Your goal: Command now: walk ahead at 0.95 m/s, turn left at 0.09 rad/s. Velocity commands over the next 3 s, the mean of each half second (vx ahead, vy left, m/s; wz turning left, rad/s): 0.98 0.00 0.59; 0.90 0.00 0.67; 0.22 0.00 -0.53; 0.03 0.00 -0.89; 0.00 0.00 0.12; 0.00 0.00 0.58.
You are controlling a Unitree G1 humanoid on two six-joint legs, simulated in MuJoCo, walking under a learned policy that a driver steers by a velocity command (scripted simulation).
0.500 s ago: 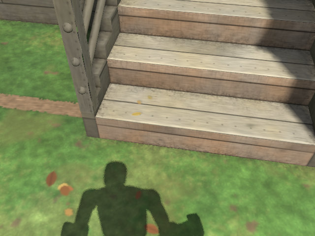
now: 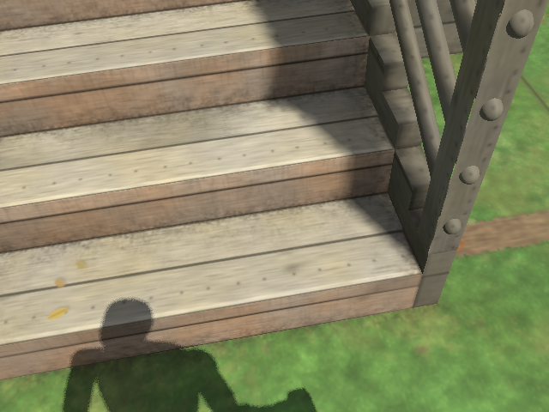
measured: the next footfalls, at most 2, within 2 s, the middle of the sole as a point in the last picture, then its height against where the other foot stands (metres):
left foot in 0.22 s outside the picture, level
right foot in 0.60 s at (356, 362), level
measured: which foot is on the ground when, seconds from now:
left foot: up 0.00-0.20, down 0.22-0.58, up 0.60-0.84, down 0.86-1.00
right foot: down 0.00-0.24, up 0.26-0.58, down 0.60-0.86, up 0.88-1.00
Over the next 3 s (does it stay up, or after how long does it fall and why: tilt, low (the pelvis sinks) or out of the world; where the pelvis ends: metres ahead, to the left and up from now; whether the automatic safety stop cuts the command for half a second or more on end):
stays up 1.03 0.45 0.33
